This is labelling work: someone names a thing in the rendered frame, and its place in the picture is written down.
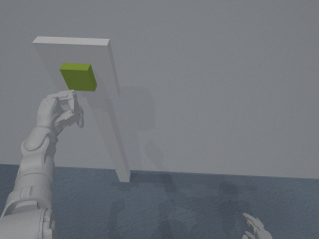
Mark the robot left hand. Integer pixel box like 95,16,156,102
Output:
35,90,84,136

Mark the robot left upper arm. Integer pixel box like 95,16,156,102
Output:
0,208,58,239

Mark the robot right hand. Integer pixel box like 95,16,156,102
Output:
242,213,273,239

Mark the robot left forearm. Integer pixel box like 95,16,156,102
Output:
0,126,58,221

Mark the button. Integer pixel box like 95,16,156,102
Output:
60,63,97,92

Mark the panel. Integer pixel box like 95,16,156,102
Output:
32,36,131,182

